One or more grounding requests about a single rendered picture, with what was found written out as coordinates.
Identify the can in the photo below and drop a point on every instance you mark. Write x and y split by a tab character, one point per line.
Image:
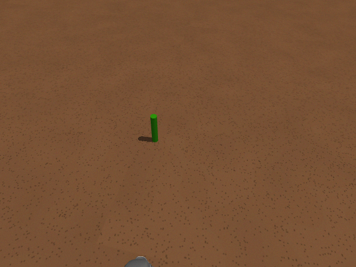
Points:
154	131

